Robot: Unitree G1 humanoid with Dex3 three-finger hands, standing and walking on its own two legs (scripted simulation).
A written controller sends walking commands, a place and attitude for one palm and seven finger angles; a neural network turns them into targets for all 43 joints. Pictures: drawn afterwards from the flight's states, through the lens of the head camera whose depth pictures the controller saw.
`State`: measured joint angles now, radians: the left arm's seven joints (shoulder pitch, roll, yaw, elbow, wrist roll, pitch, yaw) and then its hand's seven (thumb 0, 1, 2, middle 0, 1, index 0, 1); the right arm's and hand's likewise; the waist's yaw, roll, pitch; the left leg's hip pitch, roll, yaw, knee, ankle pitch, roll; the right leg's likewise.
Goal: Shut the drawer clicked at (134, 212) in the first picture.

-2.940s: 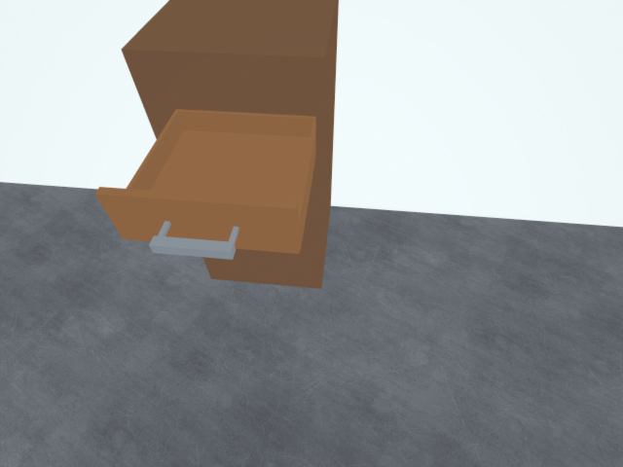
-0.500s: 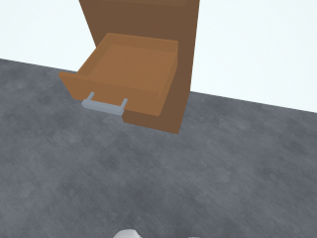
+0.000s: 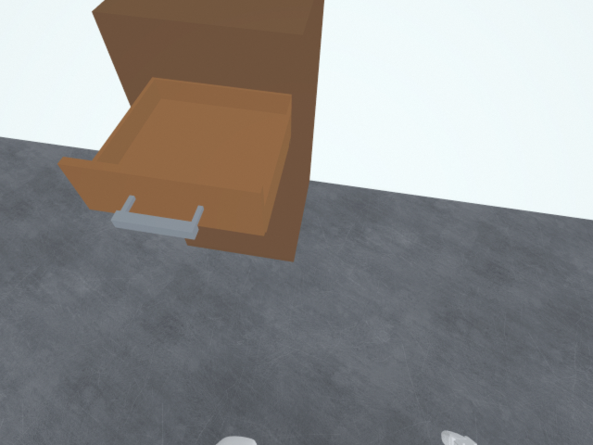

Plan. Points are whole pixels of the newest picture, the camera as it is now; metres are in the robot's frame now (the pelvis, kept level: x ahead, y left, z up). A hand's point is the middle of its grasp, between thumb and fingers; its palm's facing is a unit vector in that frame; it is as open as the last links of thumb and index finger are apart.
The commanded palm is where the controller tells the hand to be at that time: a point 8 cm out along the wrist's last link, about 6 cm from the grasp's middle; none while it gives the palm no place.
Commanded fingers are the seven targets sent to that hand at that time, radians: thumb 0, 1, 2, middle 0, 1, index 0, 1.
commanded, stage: take the last steps up to it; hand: left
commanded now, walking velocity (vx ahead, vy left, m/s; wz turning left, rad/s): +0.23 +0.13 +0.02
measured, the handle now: (160, 215) +0.49 +0.32 -0.09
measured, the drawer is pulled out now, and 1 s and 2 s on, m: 0.30 0.30 0.30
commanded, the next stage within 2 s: come to a stop and stand still in 0.46 s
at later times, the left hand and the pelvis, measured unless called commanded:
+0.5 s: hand (176, 421) +0.16 +0.20 -0.17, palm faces +0.04 -0.98 -0.20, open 7.4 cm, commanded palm none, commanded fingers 0.00 0.90 0.90 -0.20 -0.30 -0.20 -0.30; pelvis +0.09 +0.02 +0.00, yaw +1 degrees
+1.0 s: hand (166, 402) +0.18 +0.23 -0.18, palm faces +0.07 -0.97 -0.24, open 7.4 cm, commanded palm none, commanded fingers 0.00 0.90 0.90 -0.20 -0.30 -0.20 -0.30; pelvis +0.14 +0.04 -0.01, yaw +1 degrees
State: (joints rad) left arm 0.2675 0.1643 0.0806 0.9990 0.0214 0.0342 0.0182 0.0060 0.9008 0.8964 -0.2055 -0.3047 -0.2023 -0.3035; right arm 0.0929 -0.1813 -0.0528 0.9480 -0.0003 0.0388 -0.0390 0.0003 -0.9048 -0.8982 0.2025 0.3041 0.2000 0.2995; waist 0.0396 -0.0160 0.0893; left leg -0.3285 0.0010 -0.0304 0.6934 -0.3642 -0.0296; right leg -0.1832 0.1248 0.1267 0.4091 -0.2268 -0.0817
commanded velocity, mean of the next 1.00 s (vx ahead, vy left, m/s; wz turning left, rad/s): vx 0.02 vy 0.04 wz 0.00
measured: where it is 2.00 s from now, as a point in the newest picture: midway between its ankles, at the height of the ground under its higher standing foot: outside the picture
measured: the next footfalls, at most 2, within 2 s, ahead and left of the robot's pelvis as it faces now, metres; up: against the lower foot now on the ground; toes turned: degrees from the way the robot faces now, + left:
left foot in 0.06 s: +0.04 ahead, +0.13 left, +0.00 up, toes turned -2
right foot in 0.34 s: +0.15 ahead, -0.06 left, +0.00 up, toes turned -2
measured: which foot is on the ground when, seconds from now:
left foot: up 0.00-0.04, down 0.06-0.34, up 0.36-0.58, down 0.60-1.00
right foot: down 0.00-0.06, up 0.08-0.32, down 0.34-1.00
